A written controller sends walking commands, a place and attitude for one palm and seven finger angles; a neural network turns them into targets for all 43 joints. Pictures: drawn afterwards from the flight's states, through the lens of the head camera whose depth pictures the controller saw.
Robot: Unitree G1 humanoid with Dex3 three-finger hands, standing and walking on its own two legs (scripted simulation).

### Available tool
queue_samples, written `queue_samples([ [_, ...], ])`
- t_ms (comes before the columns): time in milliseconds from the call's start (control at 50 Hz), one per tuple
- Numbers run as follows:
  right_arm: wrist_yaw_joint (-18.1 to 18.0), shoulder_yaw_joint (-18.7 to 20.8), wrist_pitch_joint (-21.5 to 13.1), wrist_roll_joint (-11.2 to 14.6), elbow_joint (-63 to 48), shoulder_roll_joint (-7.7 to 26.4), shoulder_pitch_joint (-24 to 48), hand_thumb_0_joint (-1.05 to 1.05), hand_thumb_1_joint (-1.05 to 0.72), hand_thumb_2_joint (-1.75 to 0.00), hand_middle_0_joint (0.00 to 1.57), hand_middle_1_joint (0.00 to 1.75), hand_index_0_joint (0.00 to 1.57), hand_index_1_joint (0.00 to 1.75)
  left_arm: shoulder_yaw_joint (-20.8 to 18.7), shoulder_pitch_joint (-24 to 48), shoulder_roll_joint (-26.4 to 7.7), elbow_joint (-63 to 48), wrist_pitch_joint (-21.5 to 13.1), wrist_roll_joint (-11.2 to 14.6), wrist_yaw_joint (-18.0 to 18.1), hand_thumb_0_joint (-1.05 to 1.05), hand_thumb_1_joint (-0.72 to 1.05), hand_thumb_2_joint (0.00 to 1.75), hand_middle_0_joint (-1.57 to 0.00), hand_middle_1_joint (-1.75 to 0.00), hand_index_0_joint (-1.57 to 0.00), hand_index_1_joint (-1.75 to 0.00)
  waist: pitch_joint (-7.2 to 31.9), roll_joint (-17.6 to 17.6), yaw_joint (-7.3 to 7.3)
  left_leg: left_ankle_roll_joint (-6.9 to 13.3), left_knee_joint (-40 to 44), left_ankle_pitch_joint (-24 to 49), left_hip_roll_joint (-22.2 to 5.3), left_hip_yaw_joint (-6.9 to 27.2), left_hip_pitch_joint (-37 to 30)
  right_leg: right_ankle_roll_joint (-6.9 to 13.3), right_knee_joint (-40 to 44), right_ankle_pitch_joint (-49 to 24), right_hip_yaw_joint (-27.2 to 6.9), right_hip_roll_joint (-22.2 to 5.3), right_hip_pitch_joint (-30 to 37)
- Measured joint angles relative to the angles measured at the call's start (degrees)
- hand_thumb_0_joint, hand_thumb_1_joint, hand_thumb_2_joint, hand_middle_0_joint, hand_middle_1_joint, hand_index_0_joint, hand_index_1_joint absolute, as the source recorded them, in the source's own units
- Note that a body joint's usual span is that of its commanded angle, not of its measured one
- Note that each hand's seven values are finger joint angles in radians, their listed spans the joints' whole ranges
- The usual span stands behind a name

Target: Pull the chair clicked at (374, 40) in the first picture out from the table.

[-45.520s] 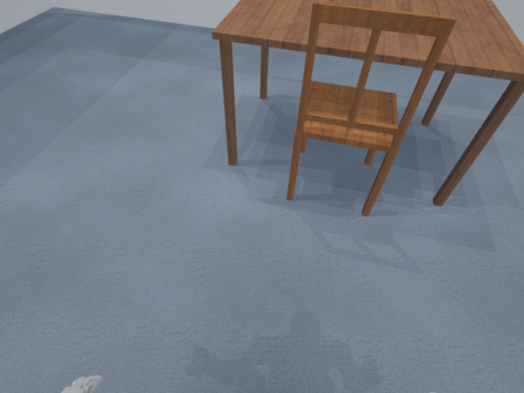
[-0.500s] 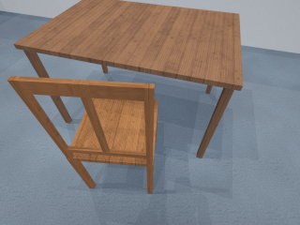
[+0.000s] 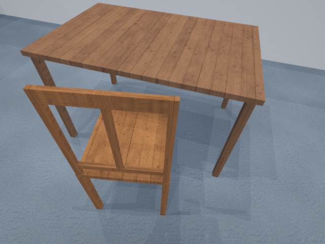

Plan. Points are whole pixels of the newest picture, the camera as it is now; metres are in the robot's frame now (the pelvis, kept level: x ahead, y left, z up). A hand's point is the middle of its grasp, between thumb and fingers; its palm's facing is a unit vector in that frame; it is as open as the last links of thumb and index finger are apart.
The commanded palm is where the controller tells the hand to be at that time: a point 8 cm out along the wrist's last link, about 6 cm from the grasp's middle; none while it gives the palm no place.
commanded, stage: look again from close up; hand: left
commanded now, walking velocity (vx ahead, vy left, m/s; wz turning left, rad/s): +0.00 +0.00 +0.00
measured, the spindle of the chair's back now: (114, 142) +0.44 +0.20 -0.08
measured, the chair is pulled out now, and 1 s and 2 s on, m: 0.22 0.22 0.22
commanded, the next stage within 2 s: raise the hand toward the chair's back in 0.90 s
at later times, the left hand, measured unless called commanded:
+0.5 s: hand out of the picture -0.05 +0.20 -0.18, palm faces +0.02 -0.99 -0.15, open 7.3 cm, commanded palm none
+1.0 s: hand out of the picture -0.07 +0.20 -0.18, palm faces +0.02 -0.99 -0.17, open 7.3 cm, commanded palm +0.07 +0.25 -0.07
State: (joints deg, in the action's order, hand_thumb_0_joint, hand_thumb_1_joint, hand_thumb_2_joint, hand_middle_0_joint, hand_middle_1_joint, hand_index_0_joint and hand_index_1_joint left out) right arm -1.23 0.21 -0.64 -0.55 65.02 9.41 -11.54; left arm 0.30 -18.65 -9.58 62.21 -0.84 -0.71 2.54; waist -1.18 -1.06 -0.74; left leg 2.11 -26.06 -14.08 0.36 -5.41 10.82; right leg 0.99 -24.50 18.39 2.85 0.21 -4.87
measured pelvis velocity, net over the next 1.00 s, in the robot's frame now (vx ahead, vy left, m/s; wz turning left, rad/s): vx -0.03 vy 0.05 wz -0.02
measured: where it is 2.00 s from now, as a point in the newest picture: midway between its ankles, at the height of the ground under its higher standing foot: outside the picture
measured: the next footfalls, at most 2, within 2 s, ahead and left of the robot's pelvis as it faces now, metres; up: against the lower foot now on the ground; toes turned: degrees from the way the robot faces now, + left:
none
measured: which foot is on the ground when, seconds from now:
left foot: down 0.00-1.00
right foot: down 0.00-1.00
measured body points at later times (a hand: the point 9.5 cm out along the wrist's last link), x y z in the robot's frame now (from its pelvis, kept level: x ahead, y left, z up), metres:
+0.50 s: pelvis -0.02 +0.04 +0.00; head -0.01 +0.05 +0.45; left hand -0.04 +0.25 -0.17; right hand -0.04 -0.17 -0.16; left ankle +0.00 +0.09 -0.74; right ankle -0.06 -0.10 -0.74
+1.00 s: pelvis -0.03 +0.05 +0.00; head -0.02 +0.05 +0.45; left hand -0.07 +0.25 -0.16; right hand -0.05 -0.16 -0.16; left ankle +0.00 +0.09 -0.74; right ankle -0.06 -0.10 -0.74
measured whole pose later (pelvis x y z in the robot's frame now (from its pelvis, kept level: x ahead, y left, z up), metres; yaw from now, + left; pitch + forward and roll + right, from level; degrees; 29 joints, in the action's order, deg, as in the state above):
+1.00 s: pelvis -0.03 +0.05 +0.00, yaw -1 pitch -1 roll +0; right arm -1.4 0.6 -1.1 -0.3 66.1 7.1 -17.2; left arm -0.1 -21.2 -6.3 65.1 -0.1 -1.1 2.6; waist -1.0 -0.6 0.3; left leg 6.2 -20.0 -9.2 4.5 -8.1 11.0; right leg -2.8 -24.5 15.6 0.4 -3.9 -8.3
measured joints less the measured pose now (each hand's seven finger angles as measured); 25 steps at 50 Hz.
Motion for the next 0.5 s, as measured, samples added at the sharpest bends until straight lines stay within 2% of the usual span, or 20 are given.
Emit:
queue_samples([
  [500, 0.04, -0.27, -0.45, 0.15, 1.82, -2.83, -5.29, 0.00, -0.91, -0.90, 0.20, 0.30, 0.20, 0.30, 0.02, -0.98, 2.25, 1.89, 0.74, -0.08, -0.01, 0.00, 0.91, 0.90, -0.20, -0.30, -0.20, -0.30, -0.69, -0.54, 1.08, 3.64, 3.46, 2.92, 3.24, -1.99, 0.22, -3.31, 0.19, -2.04, -1.73, -3.27, -2.02],
])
